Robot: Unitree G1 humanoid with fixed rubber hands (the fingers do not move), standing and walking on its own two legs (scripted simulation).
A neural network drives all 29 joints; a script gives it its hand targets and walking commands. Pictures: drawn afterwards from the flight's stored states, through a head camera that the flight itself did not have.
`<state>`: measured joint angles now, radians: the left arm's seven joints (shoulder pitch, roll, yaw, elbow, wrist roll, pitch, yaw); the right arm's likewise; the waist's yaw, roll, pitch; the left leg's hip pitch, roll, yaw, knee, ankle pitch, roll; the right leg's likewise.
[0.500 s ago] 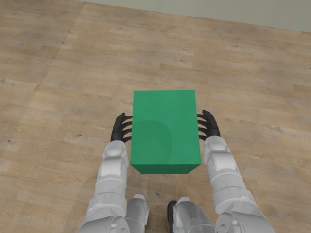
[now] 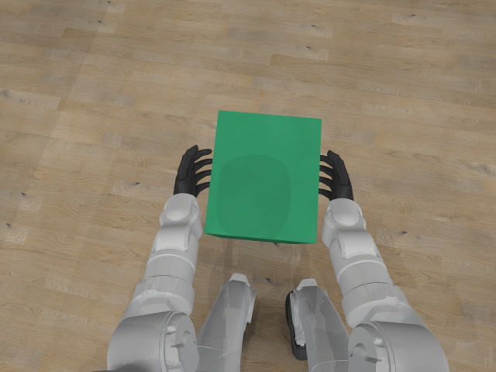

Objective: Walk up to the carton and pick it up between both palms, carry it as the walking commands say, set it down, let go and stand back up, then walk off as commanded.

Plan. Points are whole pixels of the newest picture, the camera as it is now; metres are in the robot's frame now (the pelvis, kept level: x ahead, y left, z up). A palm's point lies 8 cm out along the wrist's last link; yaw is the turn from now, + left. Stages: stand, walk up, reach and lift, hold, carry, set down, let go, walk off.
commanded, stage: set down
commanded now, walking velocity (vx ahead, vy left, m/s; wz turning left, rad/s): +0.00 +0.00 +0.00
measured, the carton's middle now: (261, 189) +0.41 +0.04 -0.15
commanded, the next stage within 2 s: none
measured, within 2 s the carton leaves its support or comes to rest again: neither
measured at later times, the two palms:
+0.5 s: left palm (190, 186) +0.41 +0.18 -0.16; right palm (318, 189) +0.42 -0.07 -0.16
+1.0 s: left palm (201, 194) +0.43 +0.19 -0.28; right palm (308, 197) +0.44 -0.07 -0.28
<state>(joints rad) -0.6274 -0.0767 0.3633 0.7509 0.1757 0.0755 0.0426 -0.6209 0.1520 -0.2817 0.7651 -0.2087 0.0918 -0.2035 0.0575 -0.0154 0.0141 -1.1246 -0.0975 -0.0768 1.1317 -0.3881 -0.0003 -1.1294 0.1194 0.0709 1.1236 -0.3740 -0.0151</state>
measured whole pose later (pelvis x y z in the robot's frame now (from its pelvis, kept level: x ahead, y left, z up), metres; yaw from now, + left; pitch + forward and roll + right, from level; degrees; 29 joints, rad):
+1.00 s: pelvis -0.05 +0.01 -0.15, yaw +0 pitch +23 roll -2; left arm -1.08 0.09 0.29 0.61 0.02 0.20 0.12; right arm -1.10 0.03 -0.29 0.64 -0.07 0.20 -0.22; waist 0.06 0.02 0.46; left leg -1.62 -0.17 -0.08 1.75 -0.52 -0.02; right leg -1.61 0.17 0.04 1.72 -0.51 0.04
